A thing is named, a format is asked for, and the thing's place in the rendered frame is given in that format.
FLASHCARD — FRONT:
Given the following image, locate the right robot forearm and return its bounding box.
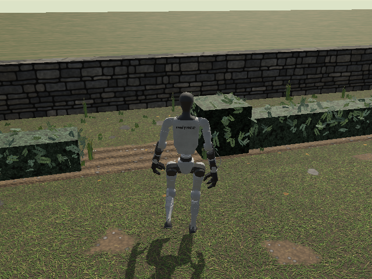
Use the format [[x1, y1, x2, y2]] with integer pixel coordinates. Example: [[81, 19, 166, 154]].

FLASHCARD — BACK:
[[206, 143, 217, 173]]

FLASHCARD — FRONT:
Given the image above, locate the robot left hand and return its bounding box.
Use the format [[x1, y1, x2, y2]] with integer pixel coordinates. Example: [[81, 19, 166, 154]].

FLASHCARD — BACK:
[[151, 162, 165, 175]]

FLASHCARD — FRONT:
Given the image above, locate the left robot forearm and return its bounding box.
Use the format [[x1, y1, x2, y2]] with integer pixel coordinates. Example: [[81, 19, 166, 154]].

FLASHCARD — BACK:
[[152, 141, 163, 164]]

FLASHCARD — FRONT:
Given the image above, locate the robot left upper arm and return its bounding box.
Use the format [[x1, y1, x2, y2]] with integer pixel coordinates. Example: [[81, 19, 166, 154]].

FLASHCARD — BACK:
[[158, 117, 174, 149]]

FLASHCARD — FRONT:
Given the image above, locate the robot right foot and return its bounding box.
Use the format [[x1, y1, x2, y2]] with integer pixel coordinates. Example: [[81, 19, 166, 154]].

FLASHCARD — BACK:
[[189, 222, 197, 234]]

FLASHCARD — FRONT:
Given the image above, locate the robot right upper arm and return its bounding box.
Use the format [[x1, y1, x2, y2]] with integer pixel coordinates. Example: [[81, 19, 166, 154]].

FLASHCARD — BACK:
[[198, 117, 213, 151]]

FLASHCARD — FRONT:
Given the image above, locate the robot right shin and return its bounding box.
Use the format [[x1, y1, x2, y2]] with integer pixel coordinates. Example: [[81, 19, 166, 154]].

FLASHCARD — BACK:
[[191, 191, 201, 229]]

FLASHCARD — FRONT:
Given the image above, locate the robot right hand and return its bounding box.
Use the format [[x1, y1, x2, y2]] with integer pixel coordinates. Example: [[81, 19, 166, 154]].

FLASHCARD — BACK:
[[203, 171, 218, 189]]

